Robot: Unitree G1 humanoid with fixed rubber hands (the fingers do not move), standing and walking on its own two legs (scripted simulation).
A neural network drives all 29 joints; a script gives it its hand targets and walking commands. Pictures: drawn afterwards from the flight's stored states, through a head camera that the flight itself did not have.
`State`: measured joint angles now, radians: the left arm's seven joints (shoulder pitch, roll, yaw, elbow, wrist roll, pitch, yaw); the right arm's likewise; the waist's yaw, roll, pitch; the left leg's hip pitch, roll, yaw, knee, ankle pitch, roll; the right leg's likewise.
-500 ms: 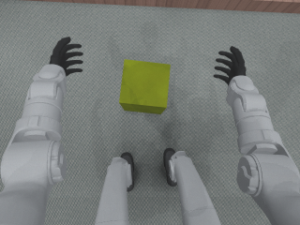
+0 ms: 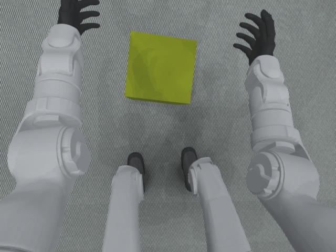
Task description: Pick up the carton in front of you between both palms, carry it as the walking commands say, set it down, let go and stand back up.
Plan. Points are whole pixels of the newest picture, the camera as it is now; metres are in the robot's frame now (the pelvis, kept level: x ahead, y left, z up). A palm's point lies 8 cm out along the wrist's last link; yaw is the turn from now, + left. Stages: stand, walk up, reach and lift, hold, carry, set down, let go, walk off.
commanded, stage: reach and lift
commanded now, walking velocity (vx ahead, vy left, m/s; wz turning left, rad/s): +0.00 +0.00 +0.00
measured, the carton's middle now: (159, 74) +0.51 -0.01 -0.50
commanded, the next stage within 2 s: none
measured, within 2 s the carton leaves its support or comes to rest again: leaves its support in 1.52 s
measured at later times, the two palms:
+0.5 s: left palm (100, 62) +0.53 +0.17 -0.37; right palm (220, 75) +0.48 -0.20 -0.37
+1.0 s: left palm (108, 65) +0.54 +0.16 -0.43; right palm (210, 76) +0.49 -0.19 -0.43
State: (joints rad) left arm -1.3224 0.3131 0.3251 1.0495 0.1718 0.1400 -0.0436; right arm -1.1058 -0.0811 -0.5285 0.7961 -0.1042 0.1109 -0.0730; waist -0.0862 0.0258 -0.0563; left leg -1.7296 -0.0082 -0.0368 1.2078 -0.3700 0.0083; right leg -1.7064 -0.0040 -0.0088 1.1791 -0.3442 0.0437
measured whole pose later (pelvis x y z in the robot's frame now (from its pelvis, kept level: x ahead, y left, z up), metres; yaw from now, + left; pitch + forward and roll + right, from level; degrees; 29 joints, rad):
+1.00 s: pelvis -0.05 -0.01 -0.26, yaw -1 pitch +37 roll -4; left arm -1.68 0.50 -0.08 1.28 -0.21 0.09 0.04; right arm -1.51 -0.25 -0.23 1.12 0.20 0.07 -0.17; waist -0.07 -0.03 0.42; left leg -2.26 -0.01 -0.06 2.22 -0.60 -0.01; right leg -2.23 0.04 0.00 2.18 -0.59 0.06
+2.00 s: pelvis -0.07 -0.02 -0.17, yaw +2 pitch +43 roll -3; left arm -1.28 0.12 0.46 0.90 0.29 0.37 -0.01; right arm -1.15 0.04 -0.62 0.69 -0.26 0.39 -0.08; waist -0.04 0.01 -0.08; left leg -2.13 -0.06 -0.08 1.85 -0.47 -0.04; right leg -2.10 0.06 0.03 1.84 -0.50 0.06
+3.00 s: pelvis +0.01 -0.02 +0.08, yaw +4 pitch +20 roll +0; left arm -0.50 -0.13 0.36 0.53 0.25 0.41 0.00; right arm -0.48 0.15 -0.39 0.51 -0.24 0.41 -0.03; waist -0.01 -0.01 -0.17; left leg -0.95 -0.03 -0.07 0.96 -0.36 -0.02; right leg -0.93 0.03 0.06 0.96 -0.38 0.02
